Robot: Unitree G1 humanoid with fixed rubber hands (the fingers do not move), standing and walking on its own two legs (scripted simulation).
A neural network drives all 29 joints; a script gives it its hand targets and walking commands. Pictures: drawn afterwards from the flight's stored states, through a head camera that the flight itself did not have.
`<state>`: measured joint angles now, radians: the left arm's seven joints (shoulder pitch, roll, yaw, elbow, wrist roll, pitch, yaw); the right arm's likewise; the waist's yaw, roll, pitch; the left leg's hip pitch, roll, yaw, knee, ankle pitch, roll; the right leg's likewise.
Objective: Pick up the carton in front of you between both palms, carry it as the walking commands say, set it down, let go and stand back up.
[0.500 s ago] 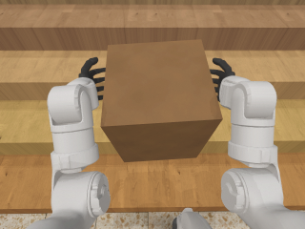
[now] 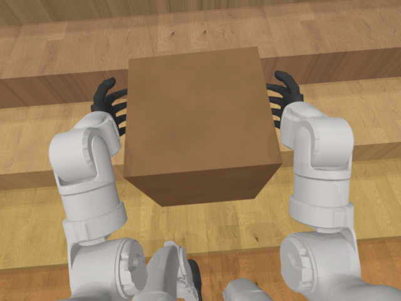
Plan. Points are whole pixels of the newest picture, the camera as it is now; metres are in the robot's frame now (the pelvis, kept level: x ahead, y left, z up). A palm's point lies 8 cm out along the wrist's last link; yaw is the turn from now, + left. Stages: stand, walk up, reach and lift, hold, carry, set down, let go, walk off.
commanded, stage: carry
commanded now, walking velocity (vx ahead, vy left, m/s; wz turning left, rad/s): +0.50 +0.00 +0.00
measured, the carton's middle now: (201, 140) +0.41 -0.03 +0.03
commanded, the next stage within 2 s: none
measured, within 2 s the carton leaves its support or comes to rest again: neither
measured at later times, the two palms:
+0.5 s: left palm out of the picture +0.69 +0.17 +0.40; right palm out of the picture +0.74 -0.12 +0.42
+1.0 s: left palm out of the picture +1.05 +0.17 +0.52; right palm out of the picture +0.99 -0.12 +0.53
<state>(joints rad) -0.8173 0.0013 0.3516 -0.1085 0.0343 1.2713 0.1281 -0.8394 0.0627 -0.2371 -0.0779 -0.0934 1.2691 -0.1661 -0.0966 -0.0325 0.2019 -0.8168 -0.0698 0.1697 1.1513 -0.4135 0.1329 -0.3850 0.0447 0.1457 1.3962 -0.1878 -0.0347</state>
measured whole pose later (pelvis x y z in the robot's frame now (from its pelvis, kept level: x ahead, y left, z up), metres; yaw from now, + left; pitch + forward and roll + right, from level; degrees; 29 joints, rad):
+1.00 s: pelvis +0.63 +0.09 +0.38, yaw -2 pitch +3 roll +3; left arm -0.95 0.03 0.38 0.12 0.14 1.43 0.14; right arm -0.96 0.02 -0.24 0.14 0.01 1.34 -0.24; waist -0.18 -0.05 0.09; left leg -0.59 0.00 0.20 0.81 -0.28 0.08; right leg -0.72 0.06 0.06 1.78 -0.19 -0.10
